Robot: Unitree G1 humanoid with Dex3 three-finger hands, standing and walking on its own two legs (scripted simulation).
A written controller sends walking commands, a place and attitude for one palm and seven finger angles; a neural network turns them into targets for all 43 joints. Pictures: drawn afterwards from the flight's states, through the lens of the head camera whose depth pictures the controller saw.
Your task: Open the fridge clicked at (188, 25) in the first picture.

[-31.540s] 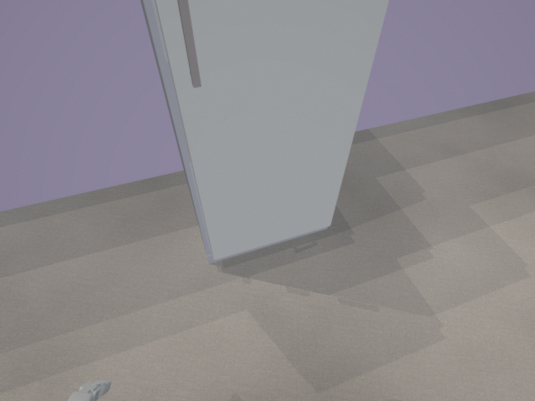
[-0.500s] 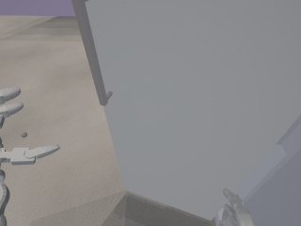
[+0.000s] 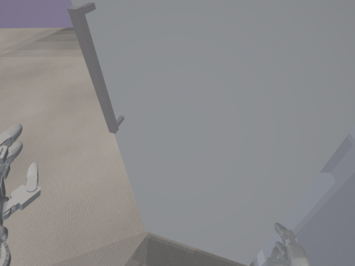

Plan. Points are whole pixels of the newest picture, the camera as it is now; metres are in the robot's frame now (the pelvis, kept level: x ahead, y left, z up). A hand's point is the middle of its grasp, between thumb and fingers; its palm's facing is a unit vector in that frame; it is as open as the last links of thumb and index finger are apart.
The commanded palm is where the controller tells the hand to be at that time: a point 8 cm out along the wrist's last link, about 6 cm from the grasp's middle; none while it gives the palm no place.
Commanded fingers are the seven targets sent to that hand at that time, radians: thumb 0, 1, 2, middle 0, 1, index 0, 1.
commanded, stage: draw the hand back to the body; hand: left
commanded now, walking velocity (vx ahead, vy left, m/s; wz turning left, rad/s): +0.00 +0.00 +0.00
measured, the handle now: (103, 78) +0.40 +0.22 +0.25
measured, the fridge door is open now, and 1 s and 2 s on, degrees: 73 73 73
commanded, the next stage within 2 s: step back with the hand held close in 0.30 s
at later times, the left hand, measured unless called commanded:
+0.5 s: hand (35, 184) +0.19 +0.27 +0.17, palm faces +0.51 -0.76 -0.40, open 7.4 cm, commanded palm +0.13 +0.30 +0.18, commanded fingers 0.00 0.90 0.90 -0.20 -0.30 -0.20 -0.30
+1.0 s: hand out of the picture +0.12 +0.30 +0.17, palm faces +0.49 -0.74 -0.45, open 7.4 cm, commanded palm +0.06 +0.32 +0.18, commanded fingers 0.00 0.90 0.90 -0.20 -0.30 -0.20 -0.30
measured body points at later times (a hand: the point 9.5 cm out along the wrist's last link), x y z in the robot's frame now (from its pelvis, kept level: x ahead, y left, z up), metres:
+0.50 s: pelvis -0.01 +0.00 +0.00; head -0.02 -0.02 +0.45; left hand +0.15 +0.31 +0.19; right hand +0.18 -0.22 -0.08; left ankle -0.02 +0.13 -0.73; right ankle -0.02 -0.14 -0.73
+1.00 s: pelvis -0.08 +0.02 -0.01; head -0.07 +0.02 +0.44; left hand +0.09 +0.33 +0.19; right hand +0.10 -0.19 -0.09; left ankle -0.02 +0.13 -0.73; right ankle -0.04 -0.13 -0.73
